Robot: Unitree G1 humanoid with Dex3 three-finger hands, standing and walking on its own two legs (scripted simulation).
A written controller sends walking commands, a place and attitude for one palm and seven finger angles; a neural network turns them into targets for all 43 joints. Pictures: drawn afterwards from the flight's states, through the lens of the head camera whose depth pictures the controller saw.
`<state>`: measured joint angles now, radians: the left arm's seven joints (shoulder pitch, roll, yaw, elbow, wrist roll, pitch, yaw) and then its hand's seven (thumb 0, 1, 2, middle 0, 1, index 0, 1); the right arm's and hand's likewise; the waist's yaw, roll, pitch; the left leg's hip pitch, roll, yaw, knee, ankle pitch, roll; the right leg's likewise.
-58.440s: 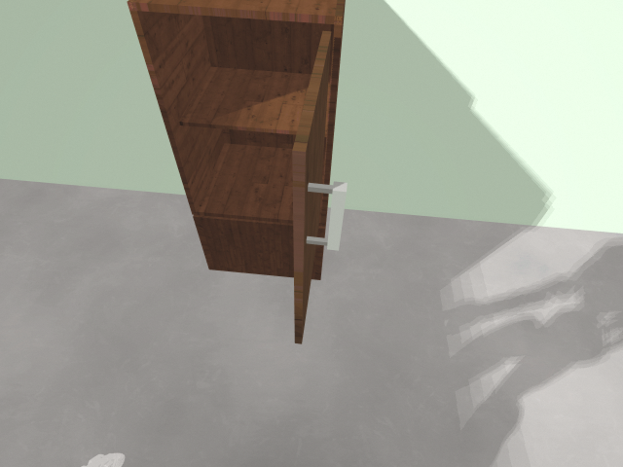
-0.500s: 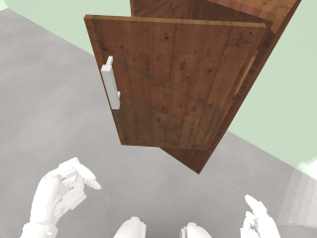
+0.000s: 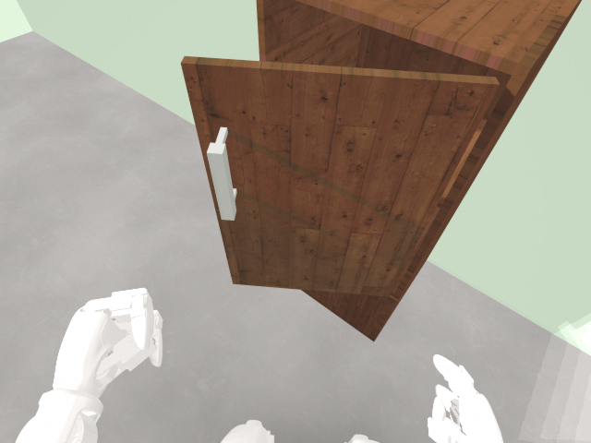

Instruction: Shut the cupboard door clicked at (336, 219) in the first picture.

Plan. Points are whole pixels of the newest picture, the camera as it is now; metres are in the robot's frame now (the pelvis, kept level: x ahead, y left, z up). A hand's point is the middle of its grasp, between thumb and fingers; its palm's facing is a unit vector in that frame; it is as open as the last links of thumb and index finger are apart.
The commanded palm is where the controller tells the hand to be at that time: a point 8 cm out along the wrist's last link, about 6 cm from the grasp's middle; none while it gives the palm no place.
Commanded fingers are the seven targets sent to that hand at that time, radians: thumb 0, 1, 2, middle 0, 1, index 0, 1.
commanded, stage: raise the hand and make a fist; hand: left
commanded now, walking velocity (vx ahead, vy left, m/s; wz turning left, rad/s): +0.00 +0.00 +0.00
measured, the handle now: (225, 175) +0.49 +0.15 +0.06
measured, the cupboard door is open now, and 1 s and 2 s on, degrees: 33 33 33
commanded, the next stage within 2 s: bring the fist close to the handle in 0.42 s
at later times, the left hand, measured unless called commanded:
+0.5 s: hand (158, 345) +0.22 +0.18 +0.07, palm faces -0.02 -1.00 -0.04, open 3.1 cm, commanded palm +0.20 +0.23 +0.07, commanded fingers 0.00 0.90 0.90 -1.30 -1.50 -1.30 -1.50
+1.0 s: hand (205, 281) +0.30 +0.14 +0.07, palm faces -0.04 -1.00 -0.03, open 3.1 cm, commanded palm +0.28 +0.19 +0.07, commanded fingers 0.00 0.90 0.90 -1.30 -1.50 -1.30 -1.50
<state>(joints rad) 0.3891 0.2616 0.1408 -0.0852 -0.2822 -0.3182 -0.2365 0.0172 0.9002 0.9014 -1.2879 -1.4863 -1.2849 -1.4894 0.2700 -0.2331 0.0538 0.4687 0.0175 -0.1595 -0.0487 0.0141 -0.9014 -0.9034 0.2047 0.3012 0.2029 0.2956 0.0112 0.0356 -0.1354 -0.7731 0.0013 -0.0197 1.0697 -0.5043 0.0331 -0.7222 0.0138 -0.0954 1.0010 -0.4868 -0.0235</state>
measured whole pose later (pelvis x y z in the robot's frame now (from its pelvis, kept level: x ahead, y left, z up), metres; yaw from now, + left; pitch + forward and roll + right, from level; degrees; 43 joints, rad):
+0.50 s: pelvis -0.01 -0.01 +0.00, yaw +0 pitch +11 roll -2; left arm 0.38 0.25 0.14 -0.05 -0.29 -0.34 -0.25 0.02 0.90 0.90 -1.30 -1.50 -1.30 -1.50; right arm 0.27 -0.25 0.04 0.48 0.02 -0.16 -0.05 0.02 -0.90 -0.90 0.20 0.30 0.20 0.30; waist 0.01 0.04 -0.13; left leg -0.76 0.01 -0.01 1.05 -0.49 0.02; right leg -0.72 0.02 -0.09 1.00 -0.48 -0.03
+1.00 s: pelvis -0.01 -0.01 +0.00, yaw -1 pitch +12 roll -1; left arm 0.02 0.22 0.10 0.20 -0.23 -0.29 -0.16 0.02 0.90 0.90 -1.30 -1.50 -1.30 -1.50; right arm 0.27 -0.25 0.04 0.53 0.02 -0.13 -0.04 0.01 -0.90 -0.90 0.20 0.30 0.20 0.30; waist -0.01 0.03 -0.13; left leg -0.75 0.01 0.00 1.02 -0.47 0.02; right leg -0.73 0.02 -0.07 0.99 -0.47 -0.04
